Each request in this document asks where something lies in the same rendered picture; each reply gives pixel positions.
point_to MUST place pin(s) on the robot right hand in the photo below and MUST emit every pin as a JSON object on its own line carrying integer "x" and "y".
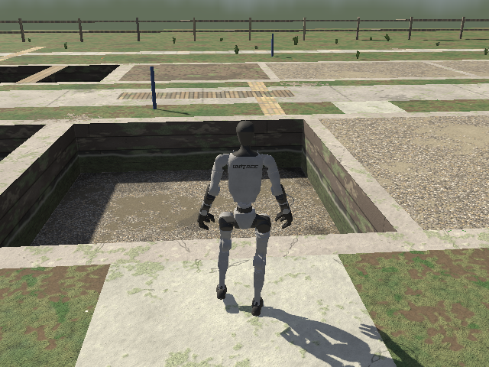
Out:
{"x": 287, "y": 217}

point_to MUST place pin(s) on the robot left hand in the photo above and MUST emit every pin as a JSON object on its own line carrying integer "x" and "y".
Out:
{"x": 206, "y": 218}

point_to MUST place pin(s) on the left robot upper arm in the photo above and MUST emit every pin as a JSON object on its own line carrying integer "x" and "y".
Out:
{"x": 220, "y": 161}

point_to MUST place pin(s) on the robot right thigh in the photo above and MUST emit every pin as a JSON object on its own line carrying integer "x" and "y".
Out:
{"x": 262, "y": 232}

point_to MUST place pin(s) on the right robot foot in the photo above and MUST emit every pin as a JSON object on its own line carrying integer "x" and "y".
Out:
{"x": 256, "y": 310}

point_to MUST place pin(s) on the right robot upper arm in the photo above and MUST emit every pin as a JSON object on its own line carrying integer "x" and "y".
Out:
{"x": 273, "y": 174}

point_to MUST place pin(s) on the robot left forearm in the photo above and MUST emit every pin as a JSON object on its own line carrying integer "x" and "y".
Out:
{"x": 207, "y": 202}

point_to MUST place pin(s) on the robot right forearm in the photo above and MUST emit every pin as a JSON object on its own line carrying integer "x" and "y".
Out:
{"x": 282, "y": 201}

